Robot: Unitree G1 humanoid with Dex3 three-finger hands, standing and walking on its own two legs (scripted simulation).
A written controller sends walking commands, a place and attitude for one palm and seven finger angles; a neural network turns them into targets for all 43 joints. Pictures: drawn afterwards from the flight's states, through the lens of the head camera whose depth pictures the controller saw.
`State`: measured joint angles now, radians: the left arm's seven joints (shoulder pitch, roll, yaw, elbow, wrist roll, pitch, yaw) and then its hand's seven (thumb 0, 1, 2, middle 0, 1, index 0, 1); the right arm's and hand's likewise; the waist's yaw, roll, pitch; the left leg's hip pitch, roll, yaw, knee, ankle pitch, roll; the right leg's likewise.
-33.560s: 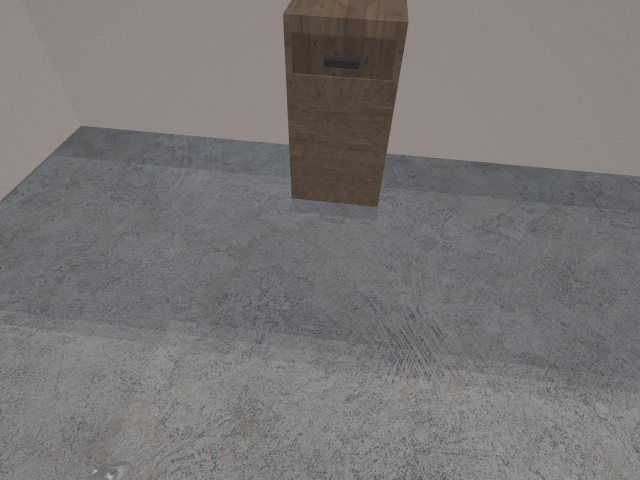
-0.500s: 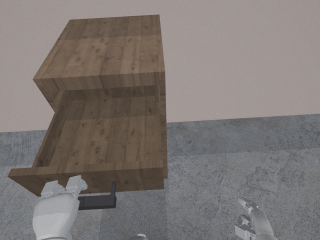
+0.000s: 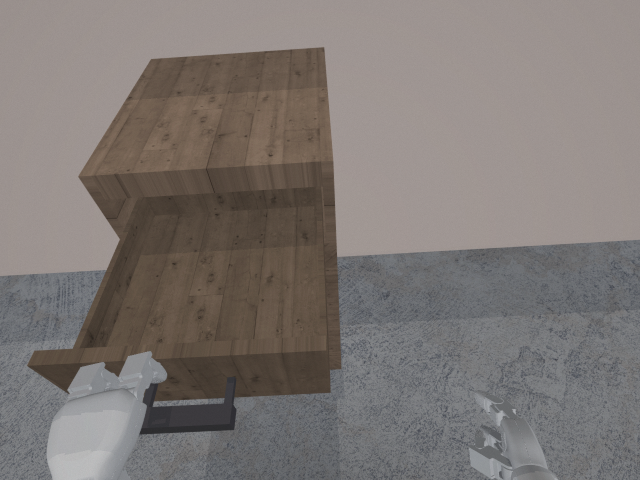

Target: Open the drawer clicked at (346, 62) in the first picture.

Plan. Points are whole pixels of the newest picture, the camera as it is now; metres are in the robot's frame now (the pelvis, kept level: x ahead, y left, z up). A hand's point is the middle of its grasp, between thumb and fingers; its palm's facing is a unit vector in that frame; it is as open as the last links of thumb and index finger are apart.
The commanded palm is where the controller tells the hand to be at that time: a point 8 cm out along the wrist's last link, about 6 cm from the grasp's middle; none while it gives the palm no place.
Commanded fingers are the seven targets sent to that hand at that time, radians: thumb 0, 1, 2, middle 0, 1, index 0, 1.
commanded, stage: lift the hand off the handle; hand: left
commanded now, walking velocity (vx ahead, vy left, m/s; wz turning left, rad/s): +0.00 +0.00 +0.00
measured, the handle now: (188, 402) +0.22 +0.21 -0.03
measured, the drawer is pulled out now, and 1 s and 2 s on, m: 0.30 0.30 0.30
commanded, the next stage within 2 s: draw the hand back to the body in 1.44 s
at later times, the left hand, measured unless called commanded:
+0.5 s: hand (114, 431) +0.16 +0.25 +0.04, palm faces +0.03 -0.13 -0.99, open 13.8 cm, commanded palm +0.14 +0.24 +0.10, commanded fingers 0.00 -0.50 0.30 -0.30 -1.20 -0.30 -1.20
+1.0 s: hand (108, 402) +0.18 +0.25 +0.08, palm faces +0.05 -0.15 -0.99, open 13.8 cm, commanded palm +0.15 +0.24 +0.14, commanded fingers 0.00 -0.50 0.30 -0.30 -1.20 -0.30 -1.20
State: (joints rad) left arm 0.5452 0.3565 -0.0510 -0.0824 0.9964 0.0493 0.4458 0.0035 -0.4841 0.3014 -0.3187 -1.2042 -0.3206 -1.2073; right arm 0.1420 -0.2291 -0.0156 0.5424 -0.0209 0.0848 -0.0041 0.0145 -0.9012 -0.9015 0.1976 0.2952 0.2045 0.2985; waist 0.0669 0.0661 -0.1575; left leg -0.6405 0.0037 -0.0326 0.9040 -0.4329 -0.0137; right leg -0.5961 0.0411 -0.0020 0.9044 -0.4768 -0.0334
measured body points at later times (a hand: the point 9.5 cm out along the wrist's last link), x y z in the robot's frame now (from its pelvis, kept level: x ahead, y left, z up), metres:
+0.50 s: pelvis +0.00 +0.01 +0.01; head +0.00 -0.02 +0.46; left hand +0.15 +0.25 +0.09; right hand +0.21 -0.20 -0.08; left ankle +0.01 +0.13 -0.69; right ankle -0.02 -0.10 -0.69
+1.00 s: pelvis +0.01 +0.02 +0.02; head +0.01 -0.01 +0.47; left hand +0.17 +0.25 +0.13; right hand +0.23 -0.19 -0.06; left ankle +0.01 +0.13 -0.69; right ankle -0.02 -0.10 -0.69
